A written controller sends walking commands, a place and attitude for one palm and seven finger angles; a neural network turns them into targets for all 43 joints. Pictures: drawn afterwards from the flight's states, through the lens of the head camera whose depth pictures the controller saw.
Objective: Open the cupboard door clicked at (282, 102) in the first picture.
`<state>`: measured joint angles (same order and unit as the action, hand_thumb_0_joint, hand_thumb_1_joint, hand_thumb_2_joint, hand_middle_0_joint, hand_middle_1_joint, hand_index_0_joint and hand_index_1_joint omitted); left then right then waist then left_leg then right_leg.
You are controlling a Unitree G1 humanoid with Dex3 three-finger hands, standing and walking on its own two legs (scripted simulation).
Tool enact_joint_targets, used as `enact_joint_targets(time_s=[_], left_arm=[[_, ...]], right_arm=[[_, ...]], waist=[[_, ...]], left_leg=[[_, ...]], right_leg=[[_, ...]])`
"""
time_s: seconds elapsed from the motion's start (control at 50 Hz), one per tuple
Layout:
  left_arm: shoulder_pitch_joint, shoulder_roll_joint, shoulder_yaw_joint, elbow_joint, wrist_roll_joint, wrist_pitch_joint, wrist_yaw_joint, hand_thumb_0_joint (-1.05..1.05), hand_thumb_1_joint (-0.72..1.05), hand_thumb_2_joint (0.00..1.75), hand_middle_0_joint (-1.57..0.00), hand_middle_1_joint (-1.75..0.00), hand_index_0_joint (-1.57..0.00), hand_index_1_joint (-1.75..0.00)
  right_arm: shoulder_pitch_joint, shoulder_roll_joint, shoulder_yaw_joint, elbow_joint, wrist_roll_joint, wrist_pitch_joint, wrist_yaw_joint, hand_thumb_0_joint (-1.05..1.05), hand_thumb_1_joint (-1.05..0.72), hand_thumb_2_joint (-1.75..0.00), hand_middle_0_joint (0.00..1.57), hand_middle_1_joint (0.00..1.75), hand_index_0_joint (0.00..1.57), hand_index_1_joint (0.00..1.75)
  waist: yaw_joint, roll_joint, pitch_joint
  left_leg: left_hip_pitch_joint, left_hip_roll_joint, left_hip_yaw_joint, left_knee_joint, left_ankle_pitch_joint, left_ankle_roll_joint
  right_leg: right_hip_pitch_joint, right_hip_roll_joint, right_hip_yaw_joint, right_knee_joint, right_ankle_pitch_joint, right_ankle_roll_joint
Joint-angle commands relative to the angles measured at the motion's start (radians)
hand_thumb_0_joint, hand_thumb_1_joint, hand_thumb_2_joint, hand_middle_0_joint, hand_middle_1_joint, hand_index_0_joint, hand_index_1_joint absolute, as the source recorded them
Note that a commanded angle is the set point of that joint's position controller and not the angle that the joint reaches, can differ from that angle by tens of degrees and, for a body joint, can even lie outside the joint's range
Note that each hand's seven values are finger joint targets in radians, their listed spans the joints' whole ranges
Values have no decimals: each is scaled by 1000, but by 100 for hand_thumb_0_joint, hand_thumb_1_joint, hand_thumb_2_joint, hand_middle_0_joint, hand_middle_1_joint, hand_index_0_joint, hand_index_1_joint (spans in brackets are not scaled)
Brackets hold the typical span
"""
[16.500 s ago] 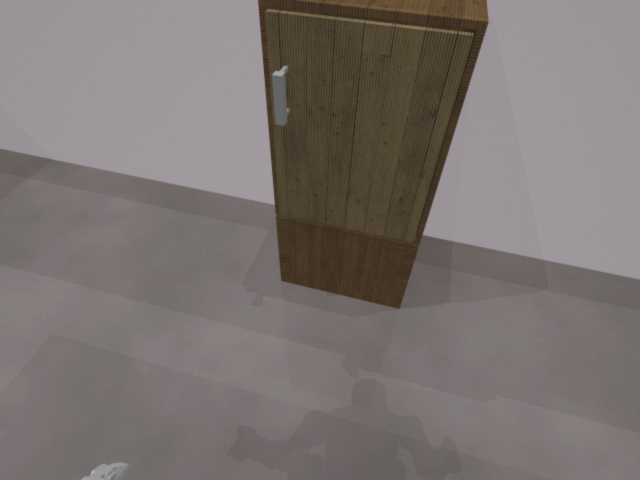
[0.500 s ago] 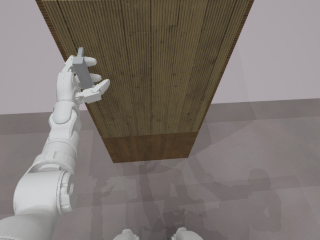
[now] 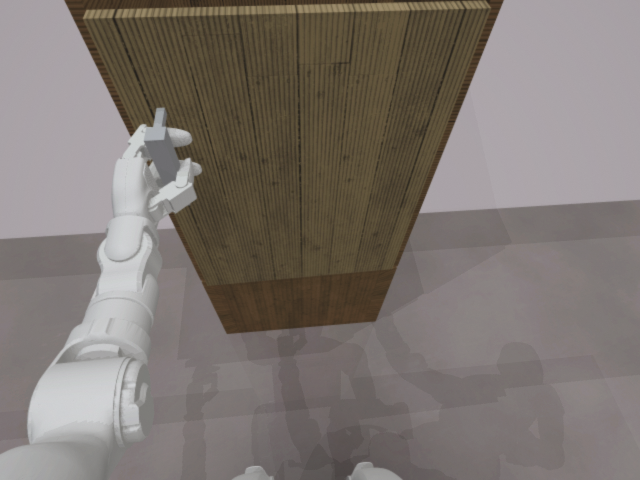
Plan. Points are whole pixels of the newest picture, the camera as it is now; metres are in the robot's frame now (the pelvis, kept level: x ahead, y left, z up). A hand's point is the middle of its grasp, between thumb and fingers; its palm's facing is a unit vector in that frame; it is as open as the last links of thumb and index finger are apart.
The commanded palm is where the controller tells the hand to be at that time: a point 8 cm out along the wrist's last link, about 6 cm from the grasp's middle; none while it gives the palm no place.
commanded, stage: pull the door open along its arc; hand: left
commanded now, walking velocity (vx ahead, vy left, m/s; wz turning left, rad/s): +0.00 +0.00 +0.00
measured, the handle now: (171, 158) +0.52 +0.18 +0.09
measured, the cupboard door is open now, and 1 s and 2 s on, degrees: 1 40 34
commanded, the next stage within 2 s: open thumb and fingers to let go in 0.96 s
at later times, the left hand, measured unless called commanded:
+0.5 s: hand (221, 276) +0.33 +0.10 +0.09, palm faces +0.26 -0.96 +0.07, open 6.1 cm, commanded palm +0.28 +0.15 +0.09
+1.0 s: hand (296, 357) +0.24 +0.02 +0.09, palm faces +0.26 -0.96 -0.04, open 6.2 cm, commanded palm +0.19 +0.06 +0.09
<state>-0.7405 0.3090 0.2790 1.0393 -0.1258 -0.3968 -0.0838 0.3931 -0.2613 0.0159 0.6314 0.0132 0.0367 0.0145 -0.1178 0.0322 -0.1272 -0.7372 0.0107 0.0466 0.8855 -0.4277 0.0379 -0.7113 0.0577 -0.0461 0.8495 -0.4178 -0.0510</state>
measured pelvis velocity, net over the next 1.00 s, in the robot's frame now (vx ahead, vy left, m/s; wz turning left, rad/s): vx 0.01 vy -0.05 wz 0.07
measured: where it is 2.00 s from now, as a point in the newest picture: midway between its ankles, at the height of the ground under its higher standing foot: outside the picture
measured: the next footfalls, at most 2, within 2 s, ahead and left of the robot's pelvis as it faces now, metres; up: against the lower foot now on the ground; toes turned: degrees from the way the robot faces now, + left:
none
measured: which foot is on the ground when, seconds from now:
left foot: down 0.00-1.00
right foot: down 0.00-1.00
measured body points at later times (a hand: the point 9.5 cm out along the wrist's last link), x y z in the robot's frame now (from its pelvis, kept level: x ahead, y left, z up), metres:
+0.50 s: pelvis +0.00 -0.01 +0.01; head +0.03 -0.02 +0.46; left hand +0.31 +0.15 +0.09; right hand +0.17 -0.23 -0.08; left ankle +0.00 +0.09 -0.69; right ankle -0.01 -0.09 -0.69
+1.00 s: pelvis +0.01 -0.05 +0.01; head -0.01 -0.08 +0.46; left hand +0.22 +0.07 +0.10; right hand +0.19 -0.25 -0.07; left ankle +0.00 +0.09 -0.69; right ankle -0.01 -0.09 -0.69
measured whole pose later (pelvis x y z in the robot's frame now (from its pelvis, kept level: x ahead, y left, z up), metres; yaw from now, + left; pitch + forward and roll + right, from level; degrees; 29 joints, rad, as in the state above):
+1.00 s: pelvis +0.01 -0.05 +0.01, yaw +4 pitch +4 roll +1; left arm 0.37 -0.01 -0.33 -0.18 0.02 -0.03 0.47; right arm 0.22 -0.19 0.03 0.52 -0.03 0.04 0.03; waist -0.05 0.06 -0.12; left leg -0.43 0.01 -0.03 0.78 -0.40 -0.02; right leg -0.40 0.06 -0.11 0.77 -0.44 -0.12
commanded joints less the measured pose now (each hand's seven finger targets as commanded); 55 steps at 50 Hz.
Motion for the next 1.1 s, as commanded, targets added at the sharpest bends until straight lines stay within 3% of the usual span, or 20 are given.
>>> enact_joint_targets(time_s=[0.0, 0.12, 0.14, 0.22, 0.24, 0.26, 0.34, 0.38, 0.46, 0.52, 0.62, 0.68, 0.78, 0.84, 0.9, 0.96, 1.02, 1.04, 1.08], left_arm=[[-250, 150, -1, -301, -20, -77, -30, 0, 90, 90, -40, -135, -40, -135], [51, 84, -34, -527, -53, -39, -30, 0, 90, 90, -40, -135, -40, -135], [96, 66, -45, -559, -60, -30, -26, 0, 90, 90, -40, -135, -40, -135], [254, 35, -80, -735, -63, -4, -13, 0, 90, 90, -40, -135, -40, -135], [271, 13, -34, -769, -89, 10, 45, 0, 90, 90, -40, -135, -40, -135], [300, -28, -52, -806, -87, 26, 98, 0, 90, 90, -40, -135, -40, -135], [395, -135, -108, -927, -44, 66, 274, 0, 90, 90, -40, -135, -40, -135], [459, -189, -170, -973, 7, 80, 361, 0, 90, 90, -40, -135, -40, -135], [495, -299, -297, -1095, 105, 118, 500, 0, 90, 90, -40, -135, -40, -135], [542, -384, -386, -1153, 157, 167, 589, 0, 90, 90, -40, -135, -40, -135], [583, -473, -493, -1196, 217, 230, 666, 0, 90, 90, -40, -135, -40, -135], [644, -519, -548, -1210, 237, 255, 676, 0, 90, 90, -40, -135, -40, -135], [877, -554, -618, -1339, 210, 274, 635, 0, 90, 90, -40, -135, -40, -135], [998, -561, -646, -1425, 191, 283, 609, 0, 90, 90, -40, -135, -40, -135], [1150, -555, -648, -1484, 167, 301, 588, 0, 90, 90, -40, -135, -40, -135], [1075, -532, -608, -1483, 154, 305, 604, 0, 90, 90, -40, -135, -40, -135], [981, -490, -567, -1418, 164, 296, 612, 0, 90, 90, -40, -135, -40, -135], [884, -464, -538, -1386, 164, 284, 622, 0, 90, 90, -40, -135, -40, -135], [864, -473, -536, -1397, 169, 266, 632, 0, 76, 84, -39, -134, -39, -134]], right_arm=[[78, -149, -62, -109, 3, -24, -1, 0, -90, -90, 20, 30, 20, 30], [17, -132, -63, -168, 17, -34, 8, 0, -90, -90, 20, 30, 20, 30], [6, -128, -63, -173, 19, -36, 9, 0, -90, -90, 20, 30, 20, 30], [-44, -117, -59, -206, 24, -48, 7, 0, -90, -90, 20, 30, 20, 30], [-67, -102, -58, -208, 22, -51, 7, 0, -90, -90, 20, 30, 20, 30], [-89, -95, -54, -215, 18, -57, 8, 0, -90, -90, 20, 30, 20, 30], [-146, -76, -47, -220, 0, -68, 14, 0, -90, -90, 20, 30, 20, 30], [-162, -71, -46, -223, -16, -69, 18, 0, -90, -90, 20, 30, 20, 30], [-201, -52, -43, -232, -38, -54, 26, 0, -90, -90, 20, 30, 20, 30], [-224, -43, -45, -246, -50, -39, 24, 0, -90, -90, 20, 30, 20, 30], [-273, -24, -37, -257, -61, -24, 9, 0, -90, -90, 20, 30, 20, 30], [-291, -12, -33, -257, -63, -26, 1, 0, -90, -90, 20, 30, 20, 30], [-309, 3, -23, -275, -54, -38, 9, 0, -90, -90, 20, 30, 20, 30], [-319, 9, -17, -286, -49, -49, 15, 0, -90, -90, 20, 30, 20, 30], [-337, 13, -8, -297, -46, -55, 21, 0, -90, -90, 20, 30, 20, 30], [-352, 10, -2, -290, -50, -59, 15, 0, -90, -90, 20, 30, 20, 30], [-357, 4, -3, -275, -57, -63, 3, 0, -90, -90, 20, 30, 20, 30], [-358, 2, -2, -261, -59, -64, -2, 0, -90, -90, 20, 30, 20, 30], [-366, 4, -12, -261, -62, -70, -3, 0, -90, -90, 20, 30, 20, 30]], waist=[[42, 14, -429], [91, -8, -384], [91, -40, -352], [108, -25, -312], [137, -43, -288], [139, -37, -267], [145, -50, -226], [140, -70, -214], [128, -39, -232], [115, -82, -228], [99, -86, -177], [96, -115, -163], [117, -87, -177], [117, -99, -146], [134, -110, -106], [124, -136, -45], [114, -119, -4], [102, -133, 9], [122, -93, -39]], left_leg=[[313, -8, -67, -74, 488, -5], [297, -13, -39, -105, 516, 3], [288, -12, -36, -112, 497, 4], [298, -15, -30, -135, 482, 3], [288, -16, -27, -146, 457, -2], [285, -19, -23, -153, 424, -5], [295, -16, -34, -166, 382, -15], [303, -14, -41, -162, 370, -15], [318, -16, -46, -148, 361, -17], [318, -15, -54, -143, 334, -17], [312, -21, -62, -137, 263, -15], [319, -21, -70, -131, 253, -15], [341, -27, -74, -134, 283, -18], [340, -32, -74, -128, 275, -18], [330, -37, -74, -122, 260, -21], [308, -51, -81, -105, 200, -25], [286, -57, -93, -92, 162, -24], [264, -60, -99, -87, 141, -23], [270, -63, -103, -79, 143, -24]], right_leg=[[210, -2, 36, -79, 500, 24], [307, -10, 42, -99, 580, 27], [311, -10, 42, -109, 583, 30], [338, -20, 41, -119, 580, 31], [336, -19, 31, -131, 547, 31], [332, -20, 29, -140, 515, 33], [313, -28, 13, -144, 432, 29], [307, -31, 11, -139, 408, 29], [301, -44, 18, -131, 399, 25], [304, -49, 17, -139, 377, 27], [291, -60, 28, -177, 317, 27], [304, -70, 38, -200, 328, 30], [385, -92, 55, -212, 466, 41], [406, -107, 73, -237, 500, 50], [420, -117, 87, -261, 520, 54], [384, -134, 137, -313, 424, 65], [334, -143, 176, -334, 331, 66], [309, -144, 182, -337, 274, 67], [317, -148, 196, -329, 249, 61]])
